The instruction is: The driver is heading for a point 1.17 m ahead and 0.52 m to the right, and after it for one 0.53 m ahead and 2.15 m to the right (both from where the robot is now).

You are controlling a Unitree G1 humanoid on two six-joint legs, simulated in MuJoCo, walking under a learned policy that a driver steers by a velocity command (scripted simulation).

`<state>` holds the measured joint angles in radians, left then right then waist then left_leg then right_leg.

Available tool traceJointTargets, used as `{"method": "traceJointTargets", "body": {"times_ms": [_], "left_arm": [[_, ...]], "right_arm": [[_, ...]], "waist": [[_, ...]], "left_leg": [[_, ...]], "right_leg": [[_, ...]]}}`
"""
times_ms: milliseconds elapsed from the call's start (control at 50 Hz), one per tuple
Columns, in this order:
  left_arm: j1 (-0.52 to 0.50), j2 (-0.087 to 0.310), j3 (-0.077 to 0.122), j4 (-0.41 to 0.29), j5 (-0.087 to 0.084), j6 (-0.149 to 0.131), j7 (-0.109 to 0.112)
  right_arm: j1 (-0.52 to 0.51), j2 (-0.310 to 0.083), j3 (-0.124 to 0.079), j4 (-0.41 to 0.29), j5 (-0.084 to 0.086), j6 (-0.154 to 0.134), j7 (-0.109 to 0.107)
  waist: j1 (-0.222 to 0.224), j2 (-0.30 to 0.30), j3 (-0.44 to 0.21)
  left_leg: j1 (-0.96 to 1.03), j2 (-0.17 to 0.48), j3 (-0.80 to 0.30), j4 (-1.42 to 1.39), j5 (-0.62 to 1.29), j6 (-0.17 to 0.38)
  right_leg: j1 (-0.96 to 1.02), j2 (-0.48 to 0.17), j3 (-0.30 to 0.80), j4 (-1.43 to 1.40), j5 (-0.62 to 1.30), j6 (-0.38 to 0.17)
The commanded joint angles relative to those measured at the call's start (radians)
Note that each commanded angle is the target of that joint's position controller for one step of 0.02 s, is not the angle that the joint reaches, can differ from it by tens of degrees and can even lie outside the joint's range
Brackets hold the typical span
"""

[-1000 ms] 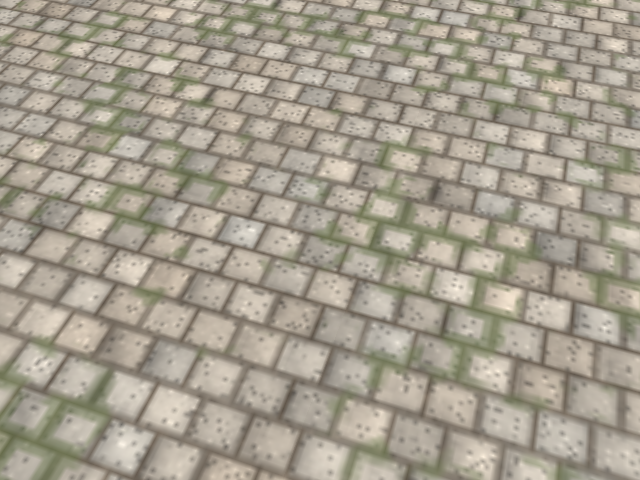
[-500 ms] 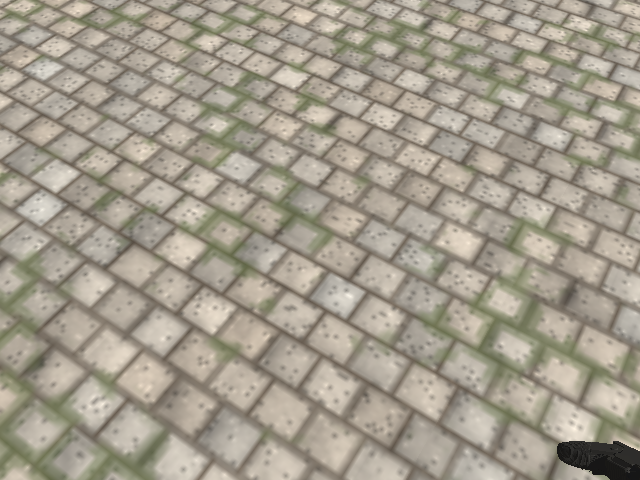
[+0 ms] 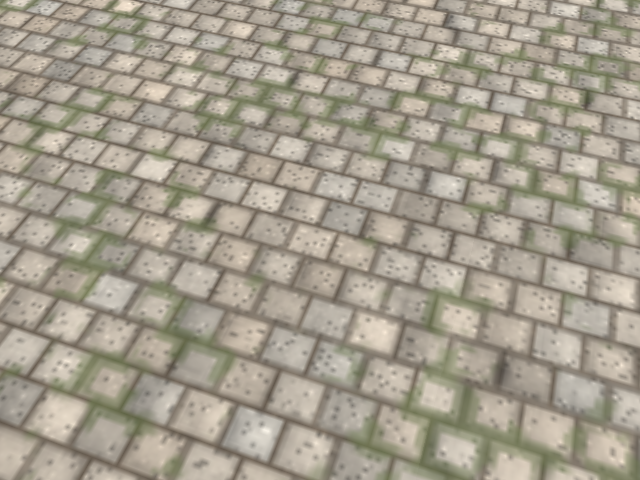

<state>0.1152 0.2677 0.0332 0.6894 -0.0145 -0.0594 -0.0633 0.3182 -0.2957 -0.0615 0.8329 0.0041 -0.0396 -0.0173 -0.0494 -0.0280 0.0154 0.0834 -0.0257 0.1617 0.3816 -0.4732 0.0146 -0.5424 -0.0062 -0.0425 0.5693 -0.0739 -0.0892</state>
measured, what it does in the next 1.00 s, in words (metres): walks ahead, turning right: left foot, then right foot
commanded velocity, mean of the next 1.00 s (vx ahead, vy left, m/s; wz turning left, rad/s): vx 0.50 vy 0.00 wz -0.57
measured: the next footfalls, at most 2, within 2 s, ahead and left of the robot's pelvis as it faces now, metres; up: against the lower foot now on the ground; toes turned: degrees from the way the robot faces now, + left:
left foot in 0.46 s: +0.47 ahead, +0.08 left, +0.00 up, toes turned -21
right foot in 0.98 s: +0.60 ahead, -0.28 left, +0.00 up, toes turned -37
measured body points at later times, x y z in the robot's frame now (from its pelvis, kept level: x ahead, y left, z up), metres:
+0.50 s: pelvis +0.30 +0.01 +0.01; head +0.32 +0.00 +0.45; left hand +0.43 +0.28 -0.11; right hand +0.44 -0.29 -0.06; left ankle +0.43 +0.09 -0.72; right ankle +0.13 -0.08 -0.70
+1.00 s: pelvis +0.52 -0.12 +0.00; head +0.55 -0.15 +0.44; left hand +0.86 -0.06 -0.06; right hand +0.36 -0.38 -0.13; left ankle +0.44 +0.09 -0.70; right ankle +0.57 -0.26 -0.72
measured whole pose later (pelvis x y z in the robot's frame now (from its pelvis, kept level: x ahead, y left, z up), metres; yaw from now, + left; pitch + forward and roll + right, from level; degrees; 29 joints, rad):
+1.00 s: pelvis +0.52 -0.12 +0.00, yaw -36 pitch +2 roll +2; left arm 0.07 0.29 0.06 0.56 -0.02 -0.01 -0.05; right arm 0.33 -0.32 -0.08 0.86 0.02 -0.05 -0.01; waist -0.06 -0.01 0.05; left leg 0.03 0.10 0.22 0.58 -0.47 -0.04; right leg -0.52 0.00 -0.04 0.62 -0.11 -0.10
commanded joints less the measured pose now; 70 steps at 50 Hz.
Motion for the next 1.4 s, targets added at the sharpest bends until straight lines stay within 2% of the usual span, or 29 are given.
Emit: {"method": "traceJointTargets", "body": {"times_ms": [20,40,60,80,120,180,280,360,440,460,480,500,520,560,620,720,880,940,960,980,1000,1020,1040,1060,1080,1100,1180,1280,1400], "left_arm": [[0.348,0.314,0.114,-0.014,0.003,0.003,0.029],[0.335,0.295,0.102,-0.027,-0.010,-0.003,0.028],[0.327,0.224,0.082,-0.032,-0.003,-0.002,0.032],[0.276,0.191,0.074,-0.039,0.000,-0.003,0.037],[0.165,0.147,0.059,-0.065,0.006,-0.003,0.040],[0.128,0.152,0.060,-0.084,0.009,-0.003,0.050],[0.178,0.193,0.075,-0.060,-0.006,0.008,0.076],[0.240,0.192,0.078,-0.034,-0.014,0.022,0.080],[0.214,0.165,0.074,-0.040,-0.007,0.029,0.082],[0.213,0.120,0.058,-0.050,-0.001,0.026,0.079],[0.273,0.047,0.034,-0.061,0.019,0.021,0.076],[0.368,0.046,0.026,-0.098,-0.021,0.013,0.076],[0.330,0.155,0.048,-0.066,-0.028,0.014,0.080],[0.181,0.176,0.061,-0.086,-0.009,0.026,0.079],[0.170,0.125,0.061,-0.102,-0.014,0.034,0.064],[0.096,0.079,0.046,-0.136,-0.007,0.043,0.056],[-0.098,0.063,0.035,-0.194,-0.012,0.029,0.009],[-0.029,0.114,0.062,-0.195,-0.002,0.037,0.006],[0.093,0.150,0.085,-0.165,-0.002,0.041,0.010],[0.268,0.207,0.118,-0.117,-0.006,0.049,0.025],[0.338,0.305,0.137,-0.099,-0.016,0.056,0.047],[0.313,0.334,0.128,-0.143,-0.011,0.035,0.038],[0.301,0.243,0.104,-0.137,-0.006,0.019,0.030],[0.266,0.213,0.092,-0.127,-0.003,0.008,0.030],[0.198,0.192,0.084,-0.131,-0.002,0.004,0.032],[0.148,0.166,0.075,-0.140,0.005,0.002,0.034],[0.132,0.161,0.070,-0.128,0.008,-0.006,0.054],[0.205,0.169,0.068,-0.067,0.003,-0.004,0.073],[0.283,0.180,0.071,0.004,-0.004,0.003,0.072]], "right_arm": [[0.033,-0.093,-0.009,-0.112,-0.021,-0.017,-0.016],[0.051,-0.045,0.016,-0.121,-0.032,-0.054,0.009],[-0.041,-0.130,-0.006,-0.136,0.009,-0.085,0.031],[-0.114,-0.133,-0.002,-0.164,0.029,-0.101,0.038],[-0.139,-0.131,-0.010,-0.165,-0.008,-0.100,0.025],[-0.090,-0.102,-0.008,-0.161,-0.022,-0.068,0.019],[-0.256,-0.048,0.016,-0.198,-0.020,-0.062,0.017],[-0.335,-0.079,0.006,-0.221,0.002,-0.076,0.031],[-0.221,-0.132,-0.027,-0.194,0.005,-0.094,0.033],[-0.119,-0.164,-0.042,-0.180,-0.009,-0.100,0.026],[0.014,-0.221,-0.056,-0.169,-0.020,-0.098,0.019],[0.082,-0.276,-0.072,-0.125,-0.016,-0.080,0.027],[0.034,-0.176,-0.051,-0.152,0.000,-0.078,0.030],[-0.048,-0.109,-0.027,-0.162,-0.011,-0.068,0.024],[-0.088,-0.072,-0.016,-0.138,-0.016,-0.070,0.018],[-0.075,-0.126,-0.035,-0.094,-0.013,-0.073,0.015],[-0.021,-0.186,-0.049,-0.036,0.013,-0.041,0.012],[-0.029,-0.231,-0.064,-0.033,0.029,-0.024,0.004],[-0.041,-0.236,-0.066,-0.036,0.033,-0.017,0.001],[-0.035,-0.208,-0.055,-0.041,0.027,-0.017,-0.004],[0.014,-0.091,-0.018,-0.076,-0.024,-0.026,0.002],[0.026,-0.070,0.005,-0.124,-0.017,-0.061,0.015],[-0.092,-0.166,-0.021,-0.141,0.022,-0.084,0.028],[-0.139,-0.161,-0.016,-0.160,0.036,-0.098,0.033],[-0.140,-0.144,-0.013,-0.146,0.014,-0.103,0.024],[-0.128,-0.153,-0.020,-0.139,-0.006,-0.097,0.018],[-0.114,-0.113,-0.014,-0.129,-0.022,-0.060,0.019],[-0.288,-0.051,0.015,-0.161,-0.014,-0.062,0.033],[-0.372,-0.096,0.003,-0.200,0.000,-0.078,0.055]], "waist": [[0.164,-0.111,-0.303],[0.131,-0.202,-0.427],[0.178,-0.114,-0.367],[0.165,-0.047,-0.229],[0.083,0.042,-0.080],[0.031,-0.008,-0.053],[0.088,-0.045,-0.027],[0.119,-0.067,-0.035],[0.039,-0.102,-0.056],[-0.011,-0.074,-0.137],[-0.031,0.093,-0.279],[0.012,0.429,-0.338],[-0.017,0.253,-0.228],[-0.021,0.102,-0.063],[0.022,0.155,-0.011],[0.019,0.104,0.009],[-0.034,0.091,0.064],[0.035,0.130,0.000],[0.111,0.120,-0.065],[0.196,0.081,-0.153],[0.159,-0.156,-0.225],[0.119,-0.243,-0.405],[0.174,-0.104,-0.331],[0.151,-0.080,-0.194],[0.101,0.013,-0.124],[0.064,0.004,-0.089],[0.025,-0.013,-0.061],[0.101,-0.040,-0.014],[0.130,-0.059,0.034]], "left_leg": [[-0.465,0.102,-0.006,0.772,0.699,-0.004],[-0.755,-0.080,-0.191,1.012,-0.097,-0.035],[-0.864,-0.001,-0.304,1.050,-0.054,-0.010],[-0.889,0.045,-0.283,0.985,0.029,0.006],[-0.794,0.109,-0.258,0.799,0.118,-0.006],[-0.699,0.118,-0.235,0.684,0.160,-0.056],[-0.604,0.059,-0.204,0.306,0.477,-0.100],[-0.546,0.022,-0.237,0.153,0.533,-0.088],[-0.388,0.027,-0.239,0.065,0.425,-0.017],[-0.209,0.095,-0.286,0.066,0.398,0.027],[0.064,0.287,-0.487,0.082,0.345,0.096],[0.255,0.463,-0.969,-0.049,0.015,0.245],[0.173,0.434,-0.953,-0.101,-0.166,0.215],[-0.044,0.346,-0.644,-0.109,0.076,0.154],[-0.182,0.271,-0.428,-0.168,0.281,0.144],[-0.165,0.293,-0.262,-0.219,0.475,0.180],[-0.057,0.297,-0.055,-0.189,0.613,0.121],[-0.001,0.301,0.005,-0.001,1.058,0.090],[-0.028,0.281,0.033,0.168,1.157,0.072],[-0.178,0.244,0.049,0.407,1.061,0.037],[-0.542,0.138,0.049,0.760,0.321,-0.014],[-0.795,-0.025,-0.179,1.003,-0.143,-0.037],[-0.900,0.040,-0.272,1.029,-0.056,-0.022],[-0.913,0.077,-0.252,0.961,0.036,-0.004],[-0.854,0.117,-0.251,0.872,0.105,-0.006],[-0.786,0.139,-0.253,0.796,0.144,-0.014],[-0.699,0.136,-0.225,0.654,0.232,-0.068],[-0.625,0.094,-0.198,0.288,0.572,-0.085],[-0.642,0.071,-0.217,0.131,0.517,-0.021]], "right_leg": [[0.742,-0.188,0.390,-0.028,0.010,-0.215],[0.959,-0.340,0.874,-0.196,-0.090,-0.361],[0.935,-0.309,0.782,-0.236,-0.188,-0.301],[0.795,-0.271,0.641,-0.250,-0.172,-0.255],[0.515,-0.198,0.470,-0.288,0.036,-0.213],[0.348,-0.153,0.386,-0.333,0.185,-0.222],[0.238,-0.061,0.271,-0.318,0.122,-0.149],[0.306,-0.092,0.369,-0.259,-0.010,-0.115],[0.363,-0.101,0.458,-0.115,-0.028,-0.068],[0.315,-0.052,0.412,0.036,-0.030,-0.035],[0.163,0.039,0.306,0.329,-0.301,0.009],[-0.171,0.103,0.204,0.617,-0.544,0.051],[-0.257,0.028,0.233,0.723,-0.472,0.068],[-0.236,-0.034,0.184,0.719,-0.316,0.081],[-0.154,-0.090,0.160,0.625,-0.239,0.086],[-0.211,-0.111,0.137,0.458,-0.114,0.112],[-0.121,-0.074,0.022,0.103,0.040,0.057],[0.037,0.011,-0.053,0.068,-0.106,-0.006],[0.199,0.054,-0.075,0.023,-0.092,-0.039],[0.478,0.071,-0.036,-0.018,-0.040,-0.079],[0.790,-0.160,0.344,-0.035,-0.042,-0.178],[0.956,-0.336,0.896,-0.224,-0.275,-0.354],[0.911,-0.311,0.811,-0.278,-0.322,-0.290],[0.770,-0.273,0.666,-0.283,-0.264,-0.250],[0.621,-0.227,0.562,-0.284,-0.153,-0.215],[0.515,-0.194,0.488,-0.293,-0.028,-0.200],[0.347,-0.149,0.367,-0.340,0.173,-0.210],[0.295,-0.088,0.248,-0.349,0.083,-0.138],[0.463,-0.185,0.342,-0.280,0.046,-0.120]]}}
